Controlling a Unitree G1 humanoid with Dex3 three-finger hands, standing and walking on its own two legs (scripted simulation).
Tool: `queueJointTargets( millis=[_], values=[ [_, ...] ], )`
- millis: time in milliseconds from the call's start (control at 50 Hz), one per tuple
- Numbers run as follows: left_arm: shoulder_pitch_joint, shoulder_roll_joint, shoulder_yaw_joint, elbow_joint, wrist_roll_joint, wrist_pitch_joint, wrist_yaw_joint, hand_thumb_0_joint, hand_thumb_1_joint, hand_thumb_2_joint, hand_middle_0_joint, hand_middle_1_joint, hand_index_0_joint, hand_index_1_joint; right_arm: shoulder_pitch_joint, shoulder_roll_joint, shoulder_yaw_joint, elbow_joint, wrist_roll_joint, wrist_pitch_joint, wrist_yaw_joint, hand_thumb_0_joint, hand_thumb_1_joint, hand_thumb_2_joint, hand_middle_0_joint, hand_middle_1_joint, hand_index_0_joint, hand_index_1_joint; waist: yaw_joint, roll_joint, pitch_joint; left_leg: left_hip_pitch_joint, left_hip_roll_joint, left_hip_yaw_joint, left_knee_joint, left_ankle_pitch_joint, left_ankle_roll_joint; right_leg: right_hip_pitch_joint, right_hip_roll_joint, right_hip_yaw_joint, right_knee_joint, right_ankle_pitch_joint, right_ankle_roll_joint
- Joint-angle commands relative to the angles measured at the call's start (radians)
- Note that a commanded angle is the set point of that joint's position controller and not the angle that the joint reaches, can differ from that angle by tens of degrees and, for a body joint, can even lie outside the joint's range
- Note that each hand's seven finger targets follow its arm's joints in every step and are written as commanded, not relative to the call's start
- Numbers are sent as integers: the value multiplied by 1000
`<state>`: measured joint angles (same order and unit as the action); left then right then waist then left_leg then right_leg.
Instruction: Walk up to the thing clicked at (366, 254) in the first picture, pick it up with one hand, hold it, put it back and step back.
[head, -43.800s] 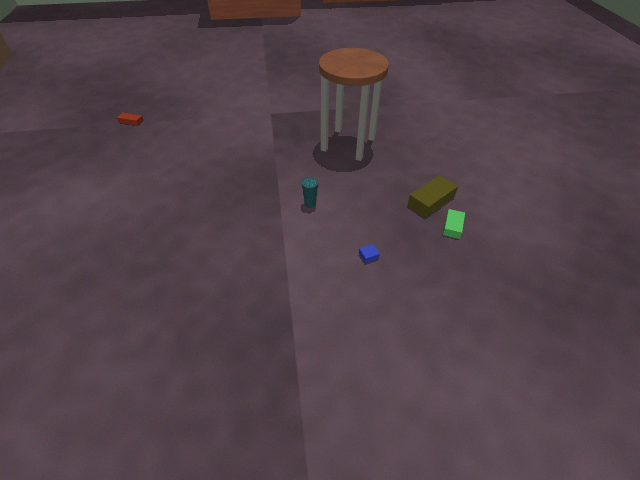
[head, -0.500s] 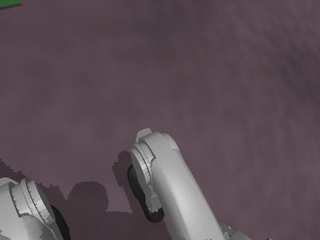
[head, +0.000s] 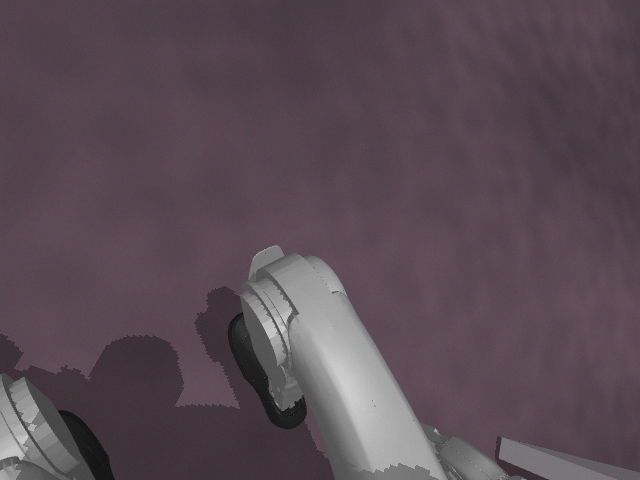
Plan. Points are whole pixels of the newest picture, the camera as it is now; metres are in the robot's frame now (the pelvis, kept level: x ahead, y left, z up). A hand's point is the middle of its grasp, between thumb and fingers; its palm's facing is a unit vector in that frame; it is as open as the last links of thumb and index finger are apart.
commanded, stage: rest palm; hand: left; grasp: from above
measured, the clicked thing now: out of the picture +0.45 +0.40 -0.31
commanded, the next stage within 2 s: close in 1.78 s
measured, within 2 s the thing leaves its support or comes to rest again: neither
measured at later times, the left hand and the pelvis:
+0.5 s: hand out of the picture +0.45 +0.38 -0.25, palm faces -0.11 -0.43 -0.90, open 14.5 cm; pelvis +0.00 +0.01 +0.00, yaw -2 degrees
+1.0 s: hand out of the picture +0.44 +0.39 -0.26, palm faces -0.12 -0.42 -0.90, open 14.5 cm; pelvis +0.00 +0.01 +0.00, yaw -2 degrees
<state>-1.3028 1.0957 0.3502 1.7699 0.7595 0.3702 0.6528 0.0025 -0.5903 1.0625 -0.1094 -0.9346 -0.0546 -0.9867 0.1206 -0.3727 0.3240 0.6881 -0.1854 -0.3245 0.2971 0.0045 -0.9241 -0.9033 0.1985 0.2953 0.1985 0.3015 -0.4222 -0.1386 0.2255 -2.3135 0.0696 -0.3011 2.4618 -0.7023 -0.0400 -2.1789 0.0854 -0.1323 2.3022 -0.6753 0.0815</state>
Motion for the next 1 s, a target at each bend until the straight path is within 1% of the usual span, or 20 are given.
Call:
queueJointTargets(
  millis=[0, 60, 100, 140, 220, 360, 380, 400, 420, 440, 480, 580, 660, 740, 760, 800, 820, 860, 920, 980],
  values=[
    [-194, 264, -12, -90, 6, -11, 58, 0, -611, 1096, -89, -903, -24, -971, 251, -331, -78, 41, 4, 4, 0, 0, -913, -908, 199, 300, 199, 300, -39, 541, -680, 515, 34, 135, -225, 230, 36, 402, 29, -146, -218, 294, -83],
    [-208, 272, -10, -98, -10, -13, 66, 0, -611, 1092, -88, -907, -25, -973, 245, -334, -67, 33, 1, 5, 1, 0, -914, -908, 199, 300, 199, 300, -43, 574, -673, 535, 39, 130, -227, 246, 29, 394, 28, -152, -209, 302, -85],
    [-208, 261, -28, -89, -9, -17, 63, 0, -611, 1084, -87, -913, -27, -976, 247, -331, -62, 38, 0, 8, -2, 0, -914, -908, 199, 300, 199, 300, -57, 566, -665, 526, 39, 128, -227, 230, 29, 400, 28, -153, -217, 295, -83],
    [-214, 271, -42, -116, -7, -18, 56, 0, -611, 1074, -84, -919, -29, -977, 247, -331, -57, 28, 0, 11, -1, 0, -912, -907, 199, 300, 199, 300, -57, 583, -656, 533, 39, 126, -226, 247, 28, 390, 27, -153, -212, 304, -84],
    [-217, 268, -48, -113, -13, -18, 57, 0, -611, 1067, -87, -928, -35, -982, 252, -342, -51, 34, 3, 12, 2, 0, -911, -906, 199, 300, 199, 300, -65, 579, -650, 532, 42, 120, -224, 247, 30, 392, 29, -159, -216, 306, -82],
    [-223, 279, -55, -141, -5, -14, 48, 0, -611, 1069, -86, -928, -32, -984, 242, -354, -60, 11, 2, 8, 0, 0, -913, -907, 199, 300, 199, 300, -71, 597, -637, 535, 39, 114, -236, 239, 26, 377, 32, -167, -217, 299, -84],
    [-199, 251, -64, -95, 0, -10, 49, 0, -611, 1069, -85, -929, -32, -984, 264, -333, -49, 42, 3, 14, 3, 0, -912, -907, 199, 300, 199, 300, -68, 590, -625, 548, 43, 106, -242, 245, 21, 365, 31, -175, -208, 296, -87],
    [-209, 270, -66, -130, 8, -10, 48, 0, -611, 1071, -86, -932, -32, -988, 254, -351, -59, 17, 5, 13, 1, 0, -912, -907, 199, 300, 199, 300, -69, 604, -633, 558, 42, 105, -243, 252, 21, 362, 34, -175, -208, 301, -88],
    [-195, 255, -73, -109, 1, -8, 45, 0, -611, 1063, -82, -943, -33, -995, 258, -333, -47, 26, 0, 16, 2, 0, -912, -907, 199, 300, 199, 300, -73, 594, -624, 548, 42, 106, -244, 250, 23, 375, 33, -171, -211, 304, -86],
    [-215, 272, -63, -131, 0, -11, 48, 0, -611, 1073, -85, -936, -31, -992, 247, -355, -59, 12, 2, 12, 0, 0, -911, -907, 199, 300, 199, 300, -71, 595, -637, 546, 43, 107, -239, 253, 25, 382, 36, -170, -216, 311, -85],
    [-202, 253, -80, -119, 1, -6, 43, 0, -611, 1067, -85, -941, -34, -995, 257, -335, -47, 30, 3, 15, 3, 0, -912, -907, 199, 300, 199, 300, -76, 585, -624, 537, 40, 108, -235, 249, 27, 366, 34, -170, -213, 306, -83],
    [-194, 286, -67, -123, 6, -17, 47, 0, -611, 1073, -85, -939, -31, -995, 240, -346, -52, 22, -1, 12, -1, 0, -912, -908, 199, 300, 199, 300, -68, 590, -610, 540, 41, 102, -252, 214, 26, 364, 35, -174, -218, 275, -87],
    [-200, 259, -86, -117, 4, -22, 46, 0, -611, 1068, -85, -936, -32, -991, 240, -338, -42, 30, 1, 9, -1, 0, -911, -908, 199, 300, 199, 300, -74, 578, -614, 534, 43, 102, -239, 227, 27, 366, 33, -173, -217, 287, -84],
    [-211, 270, -80, -143, 0, -23, 51, 0, -611, 1053, -84, -953, -38, -1001, 233, -342, -41, 23, 1, 10, 3, 0, -909, -907, 199, 300, 199, 300, -72, 619, -610, 573, 46, 91, -251, 258, 18, 336, 28, -179, -199, 300, -89],
    [-207, 264, -85, -139, -5, -23, 51, 0, -611, 1080, -86, -938, -29, -997, 235, -346, -40, 20, -3, 13, 3, 0, -911, -908, 199, 300, 199, 300, -82, 620, -611, 579, 47, 89, -254, 258, 17, 350, 31, -179, -203, 304, -89],
    [-214, 287, -81, -166, -4, -26, 48, 0, -611, 1067, -85, -951, -34, -1004, 222, -354, -44, 0, -7, 11, 1, 0, -911, -908, 199, 300, 199, 300, -81, 618, -610, 559, 42, 100, -251, 248, 22, 363, 30, -170, -211, 302, -89],
    [-202, 266, -90, -154, -5, -22, 44, 0, -611, 1070, -84, -948, -33, -1001, 232, -344, -38, 7, -4, 12, 2, 0, -909, -907, 199, 300, 199, 300, -79, 601, -613, 552, 43, 103, -239, 255, 25, 366, 32, -168, -213, 307, -86],
    [-200, 278, -85, -155, 1, -24, 43, 0, -611, 1068, -87, -937, -35, -991, 241, -349, -36, 11, -7, 13, 2, 0, -909, -907, 199, 300, 199, 300, -83, 599, -635, 554, 43, 106, -232, 282, 26, 391, 34, -165, -214, 333, -84],
    [-199, 285, -77, -144, -3, -22, 46, 0, -611, 1056, -86, -951, -38, -1001, 235, -354, -35, 2, -1, 14, 1, 0, -908, -907, 199, 300, 199, 300, -70, 609, -633, 572, 49, 99, -238, 288, 22, 372, 33, -173, -213, 328, -86],
    [-205, 290, -81, -145, -3, -23, 44, 0, -611, 1079, -87, -938, -32, -996, 235, -351, -32, 11, -5, 14, -5, 0, -909, -907, 199, 300, 199, 300, -81, 614, -620, 570, 47, 100, -242, 277, 20, 376, 33, -173, -209, 322, -87]
  ],
)
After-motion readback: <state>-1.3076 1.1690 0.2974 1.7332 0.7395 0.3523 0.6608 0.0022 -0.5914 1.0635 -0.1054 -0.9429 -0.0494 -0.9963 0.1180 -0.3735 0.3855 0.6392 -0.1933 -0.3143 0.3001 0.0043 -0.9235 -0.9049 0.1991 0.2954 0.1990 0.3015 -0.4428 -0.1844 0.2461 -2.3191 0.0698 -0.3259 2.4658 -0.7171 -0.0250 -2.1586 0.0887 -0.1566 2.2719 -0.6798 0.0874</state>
